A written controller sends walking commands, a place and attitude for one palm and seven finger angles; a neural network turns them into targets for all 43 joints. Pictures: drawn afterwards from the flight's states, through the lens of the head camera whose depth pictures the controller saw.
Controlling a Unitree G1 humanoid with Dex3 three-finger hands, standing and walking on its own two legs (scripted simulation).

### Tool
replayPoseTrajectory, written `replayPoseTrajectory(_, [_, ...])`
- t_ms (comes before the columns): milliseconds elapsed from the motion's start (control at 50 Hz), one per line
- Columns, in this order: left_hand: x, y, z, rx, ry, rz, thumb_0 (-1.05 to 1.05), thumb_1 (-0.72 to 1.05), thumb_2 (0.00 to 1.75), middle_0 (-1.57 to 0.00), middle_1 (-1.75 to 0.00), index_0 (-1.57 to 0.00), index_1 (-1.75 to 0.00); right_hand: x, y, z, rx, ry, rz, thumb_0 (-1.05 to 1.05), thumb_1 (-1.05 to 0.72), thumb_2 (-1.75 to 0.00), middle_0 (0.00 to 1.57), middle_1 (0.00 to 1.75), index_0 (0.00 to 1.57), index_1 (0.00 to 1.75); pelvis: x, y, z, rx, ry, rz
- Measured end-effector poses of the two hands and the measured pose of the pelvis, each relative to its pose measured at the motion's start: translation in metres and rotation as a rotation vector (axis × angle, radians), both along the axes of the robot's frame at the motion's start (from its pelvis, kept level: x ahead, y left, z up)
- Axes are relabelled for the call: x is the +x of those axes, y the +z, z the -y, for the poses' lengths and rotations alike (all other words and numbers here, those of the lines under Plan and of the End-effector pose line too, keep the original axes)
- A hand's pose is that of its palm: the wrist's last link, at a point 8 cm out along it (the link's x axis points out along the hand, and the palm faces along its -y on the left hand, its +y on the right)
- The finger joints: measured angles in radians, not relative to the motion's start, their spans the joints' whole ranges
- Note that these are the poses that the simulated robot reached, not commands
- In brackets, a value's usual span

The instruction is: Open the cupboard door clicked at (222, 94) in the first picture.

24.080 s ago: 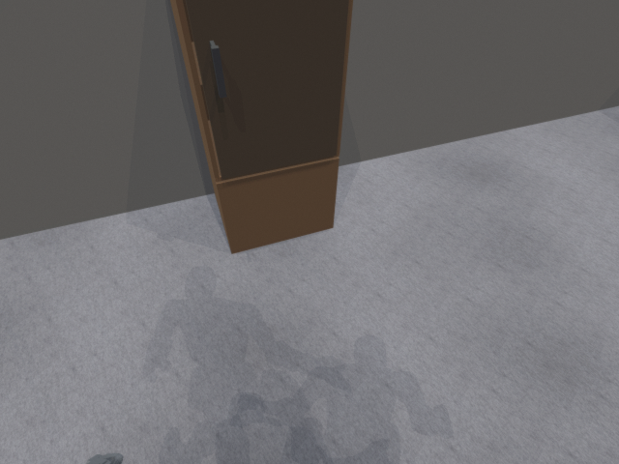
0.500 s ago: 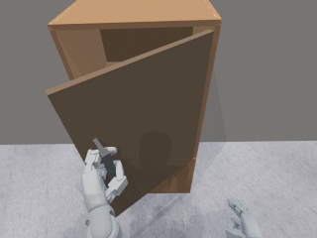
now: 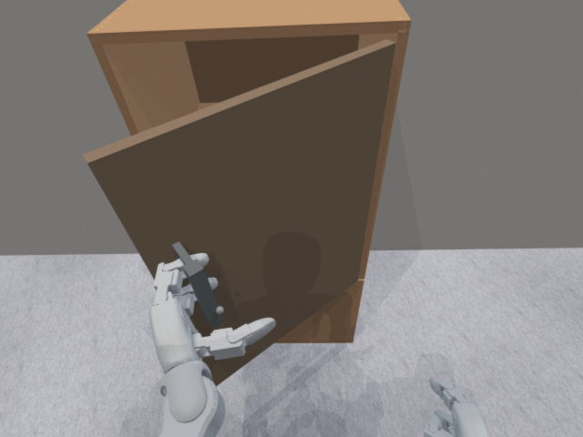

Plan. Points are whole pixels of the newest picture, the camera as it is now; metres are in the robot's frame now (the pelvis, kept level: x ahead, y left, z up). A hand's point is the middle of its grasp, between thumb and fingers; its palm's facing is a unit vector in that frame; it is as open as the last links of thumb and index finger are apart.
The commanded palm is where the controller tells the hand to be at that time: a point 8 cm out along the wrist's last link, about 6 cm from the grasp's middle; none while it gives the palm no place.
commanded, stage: open thumb and fingers to let go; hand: left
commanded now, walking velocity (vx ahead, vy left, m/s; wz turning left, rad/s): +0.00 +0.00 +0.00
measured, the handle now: (198, 286) +0.30 +0.15 +0.08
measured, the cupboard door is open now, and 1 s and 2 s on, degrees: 39 39 39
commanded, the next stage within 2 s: slide the hand sideways off the handle in 0.30 s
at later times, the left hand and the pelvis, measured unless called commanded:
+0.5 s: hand (217, 319) +0.25 +0.11 +0.08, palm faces +0.20 -0.98 -0.03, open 15.5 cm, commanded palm +0.22 +0.14 +0.08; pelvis -0.01 +0.03 -0.01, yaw +0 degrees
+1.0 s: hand (201, 347) +0.22 +0.12 +0.07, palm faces -0.03 -1.00 +0.01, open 16.2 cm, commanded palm +0.18 +0.18 +0.08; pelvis -0.01 +0.04 -0.01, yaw -2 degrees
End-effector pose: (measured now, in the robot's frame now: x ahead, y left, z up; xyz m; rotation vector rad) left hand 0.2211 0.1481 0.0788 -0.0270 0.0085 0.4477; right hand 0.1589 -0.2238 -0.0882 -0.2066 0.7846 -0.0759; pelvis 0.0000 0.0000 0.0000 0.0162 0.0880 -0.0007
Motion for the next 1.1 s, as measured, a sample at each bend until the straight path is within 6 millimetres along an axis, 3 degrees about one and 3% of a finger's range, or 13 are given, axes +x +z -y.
replayPoseTrajectory(160, [0.002,-0.001,0.000,-0.002,-0.031,0.002,-0.01,-0.46,0.32,-0.27,-0.98,-0.28,-0.99,0.010,0.007,-0.018,-0.002,0.014,0.028,0.02,-0.91,-0.90,0.20,0.30,0.20,0.30,0.000,-0.002,-0.013,-0.010,-0.004,-0.005])
replayPoseTrajectory(300, [0.005,-0.001,0.000,0.013,-0.074,0.000,-0.01,-0.50,0.30,-0.26,-0.69,-0.26,-0.70,0.014,0.009,-0.035,0.008,0.024,0.039,0.02,-0.91,-0.90,0.20,0.30,0.20,0.30,-0.003,-0.004,-0.023,-0.023,-0.006,-0.004])
replayPoseTrajectory(440, [0.005,-0.001,-0.004,0.026,-0.098,-0.003,-0.01,-0.50,0.30,-0.32,-0.59,-0.33,-0.57,0.012,0.009,-0.048,0.019,0.041,0.034,0.02,-0.91,-0.89,0.20,0.30,0.20,0.30,-0.007,-0.005,-0.030,-0.031,-0.004,0.003])
replayPoseTrajectory(600, [-0.008,-0.002,-0.016,0.047,-0.491,0.028,-0.01,-0.50,0.30,-0.21,-0.40,-0.15,-0.40,-0.008,0.009,-0.048,0.027,0.013,0.064,0.02,-0.91,-0.89,0.20,0.30,0.20,0.30,-0.015,-0.006,-0.039,-0.037,-0.001,0.005])
replayPoseTrajectory(840, [-0.014,-0.003,-0.013,0.011,-0.479,0.033,-0.01,-0.51,0.30,-0.14,-0.33,-0.16,-0.32,-0.025,0.011,-0.048,0.030,-0.015,0.085,0.02,-0.91,-0.90,0.20,0.30,0.20,0.30,-0.016,-0.008,-0.044,-0.030,-0.030,-0.008])
replayPoseTrajectory(1100, [-0.035,-0.004,-0.038,0.022,-0.449,-0.002,-0.01,-0.50,0.30,-0.18,-0.32,-0.19,-0.32,-0.005,0.014,-0.040,0.025,-0.011,0.127,0.02,-0.91,-0.90,0.20,0.30,0.20,0.30,-0.005,-0.010,-0.037,-0.030,-0.031,-0.028])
